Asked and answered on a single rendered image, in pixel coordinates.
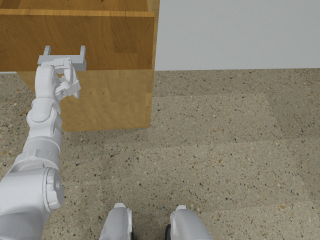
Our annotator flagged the robot left hand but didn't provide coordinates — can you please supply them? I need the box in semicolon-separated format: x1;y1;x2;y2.
35;57;81;104

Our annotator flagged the robot left upper arm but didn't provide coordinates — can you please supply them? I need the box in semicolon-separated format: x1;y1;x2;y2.
0;167;65;240

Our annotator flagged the drawer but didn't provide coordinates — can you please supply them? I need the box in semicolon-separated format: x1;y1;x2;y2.
0;0;155;72

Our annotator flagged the right robot shin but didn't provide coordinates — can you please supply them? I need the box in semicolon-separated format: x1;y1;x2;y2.
170;205;186;240

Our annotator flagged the robot left thigh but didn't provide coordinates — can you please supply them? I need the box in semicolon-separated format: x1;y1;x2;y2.
99;207;133;240

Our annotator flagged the cabinet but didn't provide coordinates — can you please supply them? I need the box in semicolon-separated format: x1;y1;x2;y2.
16;0;160;132

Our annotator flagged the handle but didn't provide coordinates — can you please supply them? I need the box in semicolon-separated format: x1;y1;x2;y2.
37;45;87;71

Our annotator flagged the robot left forearm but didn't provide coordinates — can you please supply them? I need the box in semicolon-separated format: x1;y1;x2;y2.
0;97;63;186

